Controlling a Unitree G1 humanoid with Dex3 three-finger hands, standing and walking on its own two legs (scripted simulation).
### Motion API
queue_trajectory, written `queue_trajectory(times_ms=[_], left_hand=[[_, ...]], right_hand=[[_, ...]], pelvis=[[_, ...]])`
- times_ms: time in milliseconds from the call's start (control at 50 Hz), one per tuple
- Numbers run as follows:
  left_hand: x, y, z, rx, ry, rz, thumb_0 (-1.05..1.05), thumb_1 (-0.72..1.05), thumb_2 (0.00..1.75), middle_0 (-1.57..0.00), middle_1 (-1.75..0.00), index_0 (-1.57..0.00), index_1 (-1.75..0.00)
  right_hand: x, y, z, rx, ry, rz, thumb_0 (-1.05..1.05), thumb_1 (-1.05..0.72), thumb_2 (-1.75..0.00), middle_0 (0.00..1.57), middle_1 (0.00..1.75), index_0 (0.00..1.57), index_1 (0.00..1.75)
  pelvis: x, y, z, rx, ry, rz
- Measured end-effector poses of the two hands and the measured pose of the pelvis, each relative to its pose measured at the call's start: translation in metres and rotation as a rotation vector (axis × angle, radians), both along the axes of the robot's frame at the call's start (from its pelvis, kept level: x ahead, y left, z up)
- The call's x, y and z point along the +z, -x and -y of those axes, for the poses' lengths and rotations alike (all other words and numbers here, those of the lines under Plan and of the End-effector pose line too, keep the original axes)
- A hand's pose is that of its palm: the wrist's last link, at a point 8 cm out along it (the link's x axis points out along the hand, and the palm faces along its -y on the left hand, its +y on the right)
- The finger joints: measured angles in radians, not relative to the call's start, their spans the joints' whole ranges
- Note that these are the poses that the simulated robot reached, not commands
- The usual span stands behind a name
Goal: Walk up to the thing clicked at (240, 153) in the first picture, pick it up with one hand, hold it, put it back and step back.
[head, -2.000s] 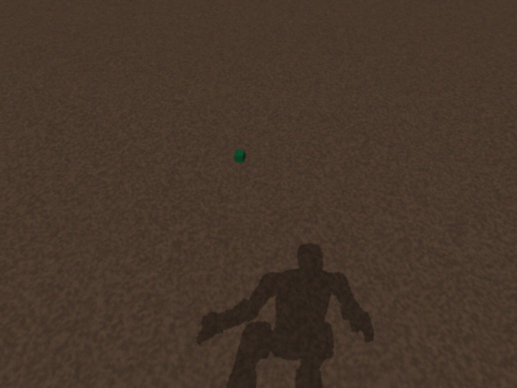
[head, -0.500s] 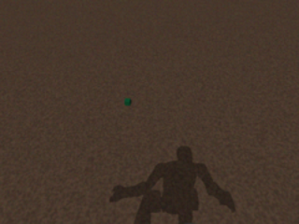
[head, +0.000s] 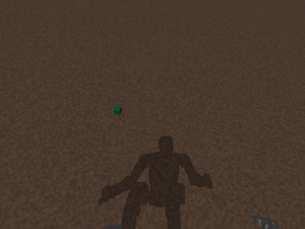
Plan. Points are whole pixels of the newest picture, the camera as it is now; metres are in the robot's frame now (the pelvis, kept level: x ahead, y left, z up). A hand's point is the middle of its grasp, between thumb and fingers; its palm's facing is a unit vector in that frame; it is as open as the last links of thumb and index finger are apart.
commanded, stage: walk up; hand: left
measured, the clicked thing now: (117, 110) +1.05 +0.24 -0.74
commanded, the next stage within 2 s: none
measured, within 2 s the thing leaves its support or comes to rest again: neither
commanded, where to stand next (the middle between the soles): +0.64 +0.01 m, yaw -2 degrees
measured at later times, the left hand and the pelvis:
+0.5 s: hand (76, 172) +0.29 +0.23 -0.11, palm faces -0.03 -0.91 -0.40, open 7.3 cm; pelvis +0.22 -0.03 +0.01, yaw -2 degrees
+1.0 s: hand (68, 130) +0.46 +0.31 -0.14, palm faces -0.07 -0.94 -0.34, open 7.3 cm; pelvis +0.39 +0.04 +0.01, yaw -1 degrees
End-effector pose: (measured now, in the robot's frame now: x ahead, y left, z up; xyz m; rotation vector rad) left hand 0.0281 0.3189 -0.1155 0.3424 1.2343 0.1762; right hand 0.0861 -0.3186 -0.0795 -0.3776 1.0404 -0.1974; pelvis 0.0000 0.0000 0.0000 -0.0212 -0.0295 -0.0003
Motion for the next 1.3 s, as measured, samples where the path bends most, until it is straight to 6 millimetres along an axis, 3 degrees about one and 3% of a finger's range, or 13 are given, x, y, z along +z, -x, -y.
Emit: queue_trajectory(times_ms=[160,240,320,400,540,680,800,940,1040,1180,1300], left_hand=[[0.027,-0.131,-0.001,-0.079,-0.001,0.136,0.00,0.91,0.90,-0.20,-0.30,-0.20,-0.30],[0.034,-0.185,0.010,-0.122,-0.017,0.156,0.00,0.91,0.90,-0.20,-0.30,-0.20,-0.30],[0.032,-0.233,0.024,-0.126,-0.053,0.185,0.00,0.91,0.90,-0.20,-0.30,-0.21,-0.30],[0.035,-0.254,0.038,-0.087,-0.063,0.223,0.00,0.91,0.90,-0.20,-0.30,-0.21,-0.30],[0.047,-0.253,0.040,-0.034,-0.053,0.133,0.00,0.90,0.90,-0.21,-0.30,-0.21,-0.30],[0.033,-0.273,0.010,0.000,-0.046,0.077,0.00,0.90,0.90,-0.21,-0.30,-0.21,-0.30],[0.001,-0.319,-0.029,0.008,-0.028,0.040,0.00,0.90,0.90,-0.21,-0.30,-0.21,-0.30],[0.006,-0.397,-0.036,-0.044,0.014,0.068,0.01,0.91,0.90,-0.20,-0.30,-0.21,-0.30],[0.015,-0.443,-0.035,-0.067,0.021,0.091,0.00,0.91,0.90,-0.20,-0.30,-0.21,-0.30],[0.028,-0.507,-0.021,-0.109,-0.005,0.092,0.00,0.91,0.90,-0.20,-0.30,-0.20,-0.30],[0.031,-0.561,0.001,-0.123,-0.056,0.161,0.00,0.91,0.90,-0.20,-0.30,-0.21,-0.30]], right_hand=[[0.000,-0.023,-0.005,-0.061,-0.026,-0.068,0.01,-0.90,-0.90,0.21,0.30,0.20,0.30],[-0.015,-0.041,0.006,-0.082,-0.047,-0.101,0.01,-0.90,-0.90,0.21,0.30,0.20,0.30],[-0.042,-0.073,0.026,-0.099,-0.066,-0.125,0.01,-0.90,-0.90,0.21,0.30,0.20,0.30],[-0.052,-0.117,0.031,-0.069,-0.079,-0.152,0.01,-0.91,-0.90,0.20,0.30,0.20,0.30],[-0.028,-0.203,0.028,-0.020,-0.088,-0.071,0.01,-0.91,-0.90,0.20,0.30,0.20,0.30],[-0.014,-0.266,0.014,0.022,-0.047,-0.088,0.01,-0.91,-0.90,0.20,0.30,0.20,0.30],[-0.007,-0.324,-0.011,0.027,0.018,-0.031,0.01,-0.91,-0.90,0.20,0.30,0.20,0.30],[0.011,-0.344,-0.038,-0.031,0.013,-0.014,0.01,-0.91,-0.90,0.21,0.30,0.20,0.30],[0.009,-0.347,-0.042,-0.055,0.001,-0.073,0.01,-0.90,-0.90,0.21,0.30,0.20,0.30],[-0.010,-0.363,-0.030,-0.099,-0.035,-0.134,0.01,-0.90,-0.90,0.21,0.30,0.20,0.30],[-0.041,-0.401,-0.010,-0.111,-0.068,-0.162,0.01,-0.90,-0.90,0.21,0.30,0.20,0.30]], pelvis=[[0.011,-0.071,0.000,-0.018,-0.029,0.011],[0.006,-0.108,0.008,-0.031,-0.044,0.013],[-0.011,-0.151,0.025,-0.029,-0.042,0.012],[-0.011,-0.182,0.035,-0.024,-0.032,0.026],[0.009,-0.229,0.031,-0.034,-0.027,0.025],[0.007,-0.278,0.013,-0.011,0.008,0.011],[-0.009,-0.329,-0.019,-0.010,-0.013,0.012],[0.006,-0.373,-0.035,-0.015,-0.002,0.019],[0.012,-0.403,-0.038,-0.022,-0.018,0.020],[0.009,-0.449,-0.028,-0.037,-0.037,0.010],[-0.006,-0.487,-0.007,-0.042,-0.016,0.018]])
